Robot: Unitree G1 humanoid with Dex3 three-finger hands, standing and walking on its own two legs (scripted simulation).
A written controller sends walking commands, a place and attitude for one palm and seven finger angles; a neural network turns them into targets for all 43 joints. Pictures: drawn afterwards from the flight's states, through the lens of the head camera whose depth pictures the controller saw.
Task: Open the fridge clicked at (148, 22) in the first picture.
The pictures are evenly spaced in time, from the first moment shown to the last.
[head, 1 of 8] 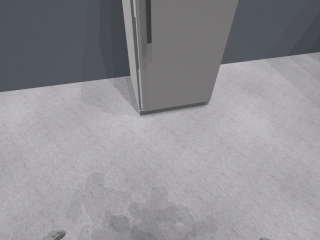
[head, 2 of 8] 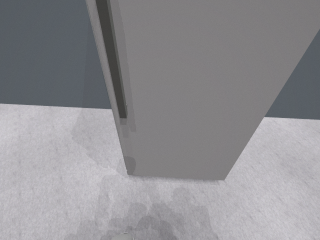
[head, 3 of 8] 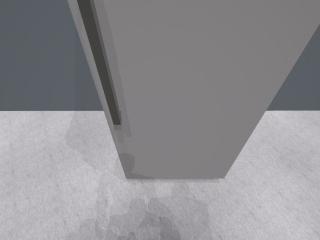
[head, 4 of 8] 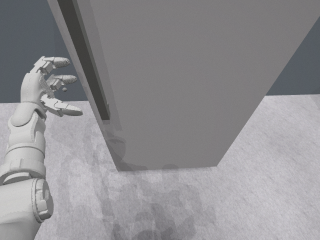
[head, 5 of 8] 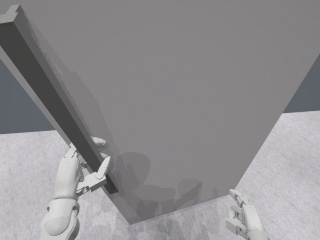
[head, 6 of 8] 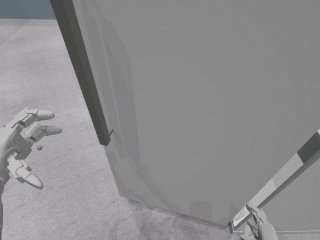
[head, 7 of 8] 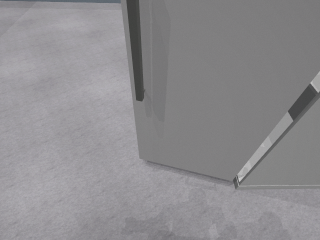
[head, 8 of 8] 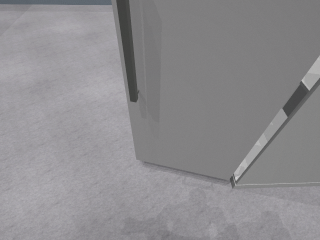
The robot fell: no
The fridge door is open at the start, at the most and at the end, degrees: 0 83 75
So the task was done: yes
